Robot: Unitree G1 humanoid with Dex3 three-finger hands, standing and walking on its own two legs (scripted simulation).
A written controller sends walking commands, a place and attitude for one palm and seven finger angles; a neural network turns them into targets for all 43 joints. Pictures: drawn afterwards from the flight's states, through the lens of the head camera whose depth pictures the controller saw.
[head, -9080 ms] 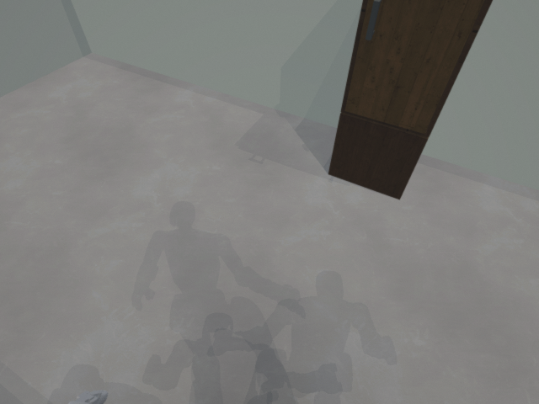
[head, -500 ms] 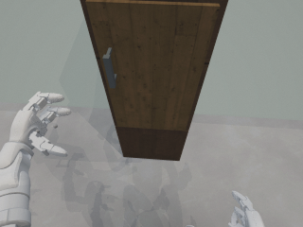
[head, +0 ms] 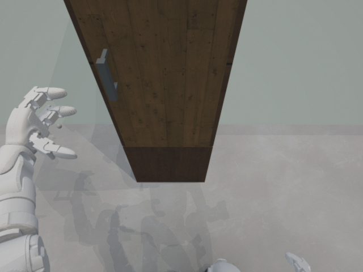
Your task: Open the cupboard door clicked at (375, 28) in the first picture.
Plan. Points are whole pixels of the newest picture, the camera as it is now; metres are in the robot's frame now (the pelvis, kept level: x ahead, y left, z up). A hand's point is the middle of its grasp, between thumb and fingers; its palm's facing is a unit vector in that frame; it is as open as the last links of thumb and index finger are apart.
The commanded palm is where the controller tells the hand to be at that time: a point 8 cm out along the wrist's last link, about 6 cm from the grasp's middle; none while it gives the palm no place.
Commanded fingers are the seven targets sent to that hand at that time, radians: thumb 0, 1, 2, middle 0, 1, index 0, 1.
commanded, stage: move the hooked fingers beside the handle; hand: left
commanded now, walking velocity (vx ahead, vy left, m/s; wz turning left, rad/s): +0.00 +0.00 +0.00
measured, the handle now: (109, 76) +0.57 +0.20 +0.08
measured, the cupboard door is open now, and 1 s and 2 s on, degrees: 0 0 0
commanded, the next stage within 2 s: slide the fingers in behind the handle in 1.66 s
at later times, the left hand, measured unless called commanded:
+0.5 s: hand (66, 103) +0.46 +0.27 +0.10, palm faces +0.00 -1.00 +0.00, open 14.0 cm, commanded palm +0.44 +0.32 +0.09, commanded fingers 0.00 -0.50 0.30 -0.30 -1.20 -0.30 -1.20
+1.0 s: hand (76, 85) +0.52 +0.27 +0.09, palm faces -0.02 -1.00 +0.00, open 14.0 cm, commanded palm +0.50 +0.32 +0.08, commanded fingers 0.00 -0.50 0.30 -0.30 -1.20 -0.30 -1.20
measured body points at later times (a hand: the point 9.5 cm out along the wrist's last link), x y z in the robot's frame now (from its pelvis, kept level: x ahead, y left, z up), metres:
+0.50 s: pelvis -0.01 +0.01 -0.01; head +0.10 +0.02 +0.42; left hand +0.45 +0.33 +0.10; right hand +0.03 -0.27 -0.12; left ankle -0.04 +0.13 -0.71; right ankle +0.05 -0.13 -0.71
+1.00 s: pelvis +0.01 +0.02 -0.02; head +0.15 +0.04 +0.41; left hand +0.52 +0.33 +0.09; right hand -0.02 -0.24 -0.11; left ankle -0.04 +0.13 -0.71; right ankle +0.05 -0.13 -0.71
